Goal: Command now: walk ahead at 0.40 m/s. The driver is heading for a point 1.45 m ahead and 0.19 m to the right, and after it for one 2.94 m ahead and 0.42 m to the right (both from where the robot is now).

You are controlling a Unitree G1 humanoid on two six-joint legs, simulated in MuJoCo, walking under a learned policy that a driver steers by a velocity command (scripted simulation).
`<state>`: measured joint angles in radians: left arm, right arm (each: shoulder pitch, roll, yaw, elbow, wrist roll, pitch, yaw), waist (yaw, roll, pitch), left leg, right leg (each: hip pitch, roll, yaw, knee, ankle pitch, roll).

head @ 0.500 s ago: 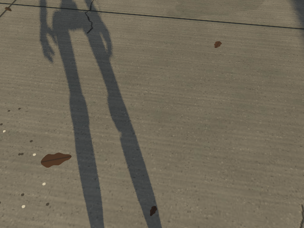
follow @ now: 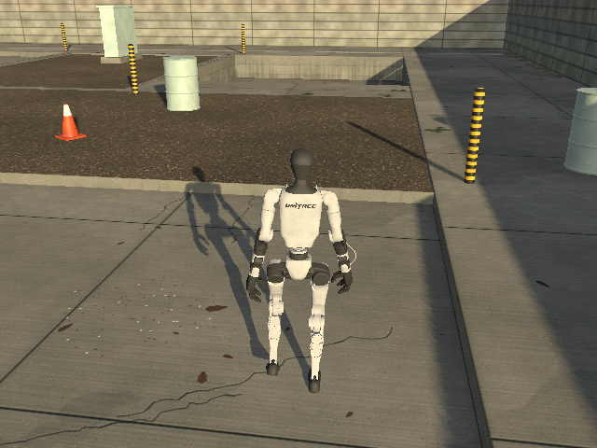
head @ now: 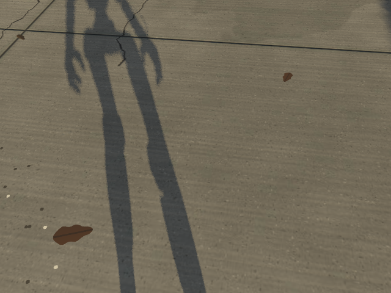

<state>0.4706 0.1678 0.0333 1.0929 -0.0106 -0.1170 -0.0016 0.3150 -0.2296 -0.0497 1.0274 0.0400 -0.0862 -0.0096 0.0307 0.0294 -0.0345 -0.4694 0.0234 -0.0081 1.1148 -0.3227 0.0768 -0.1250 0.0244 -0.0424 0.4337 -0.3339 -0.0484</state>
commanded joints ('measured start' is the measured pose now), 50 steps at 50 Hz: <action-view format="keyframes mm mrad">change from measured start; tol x32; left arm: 1 76 69 -4 -19 6 6 -8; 50 -319 220 61 -201 9 55 26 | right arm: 1 -105 -76 -21 -84 -14 -36 17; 12 -468 -46 14 -245 -4 -24 57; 18 153 -293 -78 -94 -34 -15 41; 50 -16 -83 -15 0 -28 61 -25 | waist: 1 2 -103 154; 13 0 -139 180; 18 -147 201 -389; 26 22 18 51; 50 -61 -182 -27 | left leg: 1 -411 92 -25 8 131 11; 14 -54 -32 88 -565 291 36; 16 316 -80 107 -569 282 86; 18 971 377 -647 -690 -34 326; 23 318 220 -278 -930 232 172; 30 183 137 1 -925 807 153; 40 319 69 -8 -579 500 15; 43 33 -24 -26 -168 -381 -94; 50 55 22 30 -203 -119 -62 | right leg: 1 211 -260 298 -286 234 -112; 11 120 -248 114 -346 444 -119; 16 174 -229 38 135 1094 -47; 18 -437 29 74 843 -69 37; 20 -624 -42 173 1008 -127 -10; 38 -259 -67 55 65 357 11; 41 222 -287 257 79 1111 -159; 47 -89 -306 412 -244 -129 -175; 50 -206 -258 322 -313 -164 -151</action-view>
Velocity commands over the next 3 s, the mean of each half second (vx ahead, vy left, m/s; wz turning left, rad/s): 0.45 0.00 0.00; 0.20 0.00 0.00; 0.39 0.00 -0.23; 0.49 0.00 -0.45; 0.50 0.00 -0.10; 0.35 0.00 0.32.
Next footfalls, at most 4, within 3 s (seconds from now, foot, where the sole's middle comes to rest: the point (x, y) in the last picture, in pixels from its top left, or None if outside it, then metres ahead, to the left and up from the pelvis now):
0.34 left None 0.36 0.13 -0.78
0.80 right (244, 285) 0.57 -0.09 -0.78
1.18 left None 0.51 0.15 -0.78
1.68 right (257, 224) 0.81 -0.15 -0.78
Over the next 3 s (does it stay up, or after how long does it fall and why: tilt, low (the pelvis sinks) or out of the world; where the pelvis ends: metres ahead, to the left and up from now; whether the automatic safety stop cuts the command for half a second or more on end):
stays up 1.31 -0.28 0.00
